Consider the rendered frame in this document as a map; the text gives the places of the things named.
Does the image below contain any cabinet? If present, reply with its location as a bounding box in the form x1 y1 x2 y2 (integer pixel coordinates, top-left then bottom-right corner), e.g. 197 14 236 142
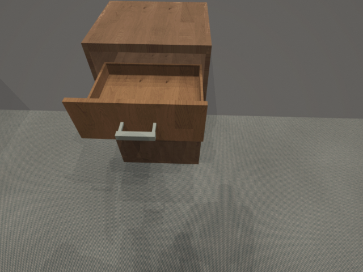
81 1 212 164

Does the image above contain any handle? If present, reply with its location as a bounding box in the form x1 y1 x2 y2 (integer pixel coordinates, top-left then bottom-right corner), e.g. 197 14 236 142
115 122 157 141

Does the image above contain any drawer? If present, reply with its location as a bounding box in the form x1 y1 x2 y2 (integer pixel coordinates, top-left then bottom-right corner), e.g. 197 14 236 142
62 62 208 142

